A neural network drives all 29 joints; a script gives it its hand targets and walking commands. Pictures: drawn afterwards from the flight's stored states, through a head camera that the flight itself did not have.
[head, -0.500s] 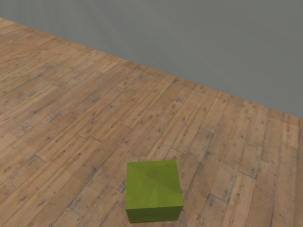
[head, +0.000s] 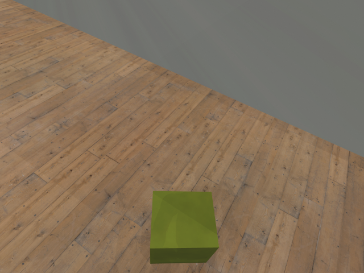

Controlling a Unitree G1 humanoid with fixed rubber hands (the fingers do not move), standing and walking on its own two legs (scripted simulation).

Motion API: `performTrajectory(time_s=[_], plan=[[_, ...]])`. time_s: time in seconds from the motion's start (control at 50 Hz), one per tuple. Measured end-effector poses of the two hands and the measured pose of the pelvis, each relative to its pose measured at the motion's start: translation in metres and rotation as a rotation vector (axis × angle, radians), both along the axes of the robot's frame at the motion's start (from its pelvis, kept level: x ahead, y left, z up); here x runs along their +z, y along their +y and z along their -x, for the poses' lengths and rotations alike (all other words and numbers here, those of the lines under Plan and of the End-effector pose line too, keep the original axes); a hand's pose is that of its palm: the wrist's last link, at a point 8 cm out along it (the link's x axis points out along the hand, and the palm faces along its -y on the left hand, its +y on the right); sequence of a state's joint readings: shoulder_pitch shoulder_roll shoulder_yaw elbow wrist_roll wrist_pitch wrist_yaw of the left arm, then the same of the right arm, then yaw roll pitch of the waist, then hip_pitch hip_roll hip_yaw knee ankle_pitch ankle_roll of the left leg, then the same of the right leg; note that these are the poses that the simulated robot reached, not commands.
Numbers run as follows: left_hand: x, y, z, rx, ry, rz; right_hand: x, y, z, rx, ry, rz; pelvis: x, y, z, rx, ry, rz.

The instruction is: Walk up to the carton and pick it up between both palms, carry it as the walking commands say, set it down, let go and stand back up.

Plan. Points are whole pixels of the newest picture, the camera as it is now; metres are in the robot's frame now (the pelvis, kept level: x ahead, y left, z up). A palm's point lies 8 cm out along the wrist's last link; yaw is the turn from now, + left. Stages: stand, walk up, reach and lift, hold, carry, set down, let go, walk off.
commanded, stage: walk up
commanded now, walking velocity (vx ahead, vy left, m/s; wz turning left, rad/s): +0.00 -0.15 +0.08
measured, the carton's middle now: (180, 228) +0.45 -0.05 -0.64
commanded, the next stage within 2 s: stand in 1.96 s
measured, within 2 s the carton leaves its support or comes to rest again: neither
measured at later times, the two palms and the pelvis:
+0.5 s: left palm out of the picture +0.06 +0.22 -0.16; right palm out of the picture +0.11 -0.26 -0.13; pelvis +0.03 -0.01 -0.02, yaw +2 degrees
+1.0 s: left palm out of the picture +0.04 +0.19 -0.14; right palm out of the picture +0.10 -0.28 -0.13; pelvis +0.02 -0.04 -0.01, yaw +1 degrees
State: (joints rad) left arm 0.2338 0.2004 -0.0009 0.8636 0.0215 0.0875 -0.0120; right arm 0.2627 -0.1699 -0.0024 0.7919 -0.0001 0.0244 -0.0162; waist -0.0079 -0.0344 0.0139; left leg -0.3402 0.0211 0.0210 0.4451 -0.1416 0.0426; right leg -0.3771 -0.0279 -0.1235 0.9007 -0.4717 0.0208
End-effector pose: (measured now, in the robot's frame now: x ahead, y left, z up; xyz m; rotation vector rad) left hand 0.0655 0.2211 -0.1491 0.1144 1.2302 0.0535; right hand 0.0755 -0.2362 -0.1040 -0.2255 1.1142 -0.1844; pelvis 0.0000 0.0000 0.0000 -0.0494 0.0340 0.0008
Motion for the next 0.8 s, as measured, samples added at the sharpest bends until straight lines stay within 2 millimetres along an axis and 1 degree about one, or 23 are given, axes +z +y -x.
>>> performTrajectory(time_s=[0.08,0.14,0.18,0.26,0.32,0.38,0.42,0.52,0.58,0.64,0.72,0.8], plan=[[0.002,-0.007,0.004,-0.003,0.005,-0.015,-0.004,-0.013,0.009,-0.015,0.006,-0.002,-0.001,-0.009,0.004,0.002,0.001,-0.017],[0.004,-0.012,0.008,0.007,0.005,-0.044,-0.012,-0.026,0.009,-0.017,0.001,-0.013,-0.005,-0.019,0.005,0.008,-0.004,-0.043],[0.002,-0.014,0.016,0.027,0.007,-0.074,-0.022,-0.034,0.007,-0.008,-0.004,-0.021,-0.011,-0.025,0.007,0.014,-0.018,-0.052],[0.006,-0.017,0.032,0.056,0.035,-0.101,-0.022,-0.042,-0.003,-0.005,-0.021,-0.031,-0.009,-0.032,0.000,0.021,-0.057,-0.052],[0.006,-0.017,0.029,0.062,0.027,-0.110,-0.022,-0.044,-0.012,-0.002,-0.035,-0.033,-0.010,-0.033,-0.007,0.023,-0.071,-0.055],[0.005,-0.014,0.020,0.060,0.008,-0.110,-0.022,-0.043,-0.019,-0.001,-0.035,-0.027,-0.011,-0.031,-0.013,0.024,-0.064,-0.050],[0.003,-0.011,0.016,0.060,0.011,-0.106,-0.022,-0.038,-0.024,0.005,-0.028,-0.023,-0.012,-0.026,-0.018,0.024,-0.057,-0.044],[-0.010,0.001,0.006,0.062,0.022,-0.079,-0.024,-0.017,-0.034,0.028,-0.014,-0.013,-0.018,-0.010,-0.029,0.029,-0.046,-0.031],[-0.010,0.004,0.006,0.061,0.027,-0.064,-0.021,-0.002,-0.034,0.034,-0.012,-0.026,-0.015,-0.005,-0.029,0.030,-0.040,-0.026],[-0.006,0.003,0.009,0.054,0.038,-0.052,-0.017,0.005,-0.029,0.031,-0.003,-0.037,-0.009,-0.005,-0.025,0.025,-0.024,-0.020],[-0.003,-0.004,0.017,0.043,0.061,-0.035,-0.012,0.001,-0.018,0.018,0.011,-0.033,-0.004,-0.010,-0.018,0.016,-0.010,-0.016],[-0.001,-0.014,0.023,0.039,0.068,-0.039,-0.013,-0.014,-0.010,0.004,0.010,-0.031,-0.004,-0.021,-0.012,0.013,-0.009,-0.026]])
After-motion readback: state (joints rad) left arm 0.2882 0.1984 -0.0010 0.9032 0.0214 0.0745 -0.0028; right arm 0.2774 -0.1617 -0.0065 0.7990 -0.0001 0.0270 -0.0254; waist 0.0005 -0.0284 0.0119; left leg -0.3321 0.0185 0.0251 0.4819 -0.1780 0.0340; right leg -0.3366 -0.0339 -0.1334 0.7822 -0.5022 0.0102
